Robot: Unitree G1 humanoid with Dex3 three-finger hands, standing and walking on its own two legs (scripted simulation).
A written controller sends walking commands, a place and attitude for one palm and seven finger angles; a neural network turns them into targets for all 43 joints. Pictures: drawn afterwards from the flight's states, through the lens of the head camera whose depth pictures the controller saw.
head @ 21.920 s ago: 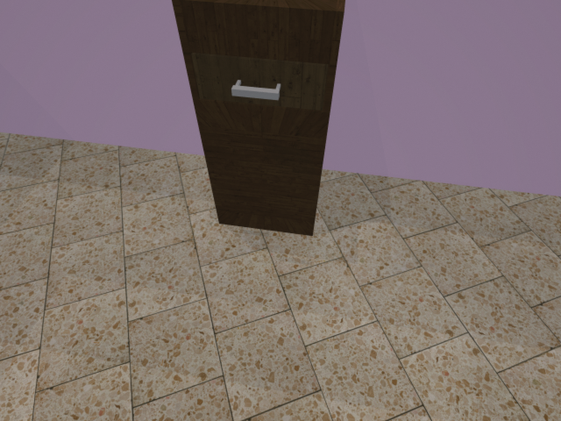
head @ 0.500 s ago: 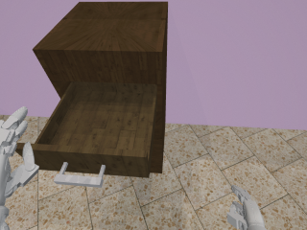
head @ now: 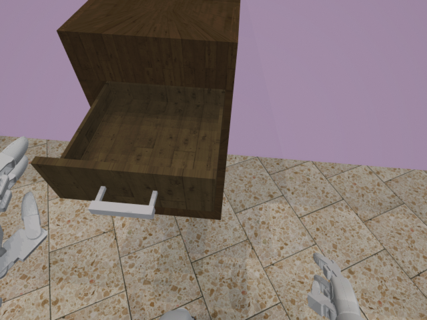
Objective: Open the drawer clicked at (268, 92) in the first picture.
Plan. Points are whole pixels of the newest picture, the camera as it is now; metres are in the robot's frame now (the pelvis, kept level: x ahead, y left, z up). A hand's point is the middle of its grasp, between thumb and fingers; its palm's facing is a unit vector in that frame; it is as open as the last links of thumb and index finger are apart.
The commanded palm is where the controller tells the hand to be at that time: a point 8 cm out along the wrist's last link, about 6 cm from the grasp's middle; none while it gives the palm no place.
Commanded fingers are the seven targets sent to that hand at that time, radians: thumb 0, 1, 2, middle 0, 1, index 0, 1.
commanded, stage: step back with the hand held close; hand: left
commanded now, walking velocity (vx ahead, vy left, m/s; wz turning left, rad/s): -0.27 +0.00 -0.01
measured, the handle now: (125, 201) +0.35 +0.23 -0.03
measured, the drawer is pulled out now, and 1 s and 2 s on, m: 0.30 0.30 0.30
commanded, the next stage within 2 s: stop stepping back and stand still in 0.38 s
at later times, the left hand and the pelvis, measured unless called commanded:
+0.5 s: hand (53, 310) +0.11 +0.18 +0.18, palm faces +0.20 -0.85 -0.48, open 7.4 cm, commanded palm +0.04 +0.24 +0.19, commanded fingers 0.00 0.90 0.90 -0.20 -0.30 -0.20 -0.30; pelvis -0.10 -0.03 +0.01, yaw -3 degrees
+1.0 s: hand out of the picture +0.02 +0.20 +0.17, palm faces +0.39 -0.83 -0.39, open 7.4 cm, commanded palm -0.04 +0.25 +0.19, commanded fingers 0.00 0.90 0.90 -0.20 -0.30 -0.20 -0.30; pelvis -0.17 -0.03 +0.00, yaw +0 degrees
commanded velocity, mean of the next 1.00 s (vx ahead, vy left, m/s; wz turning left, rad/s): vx -0.08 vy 0.03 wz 0.00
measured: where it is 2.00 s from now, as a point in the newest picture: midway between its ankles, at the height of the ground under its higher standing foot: outside the picture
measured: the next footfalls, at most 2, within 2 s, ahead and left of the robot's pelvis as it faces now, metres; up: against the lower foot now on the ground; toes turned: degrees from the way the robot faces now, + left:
right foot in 0.38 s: -0.11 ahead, -0.13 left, +0.00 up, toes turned -3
left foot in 0.60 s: -0.10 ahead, +0.07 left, +0.00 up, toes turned +0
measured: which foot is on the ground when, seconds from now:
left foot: down 0.00-0.40, up 0.42-0.58, down 0.60-1.00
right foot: down 0.00-0.12, up 0.14-0.36, down 0.38-1.00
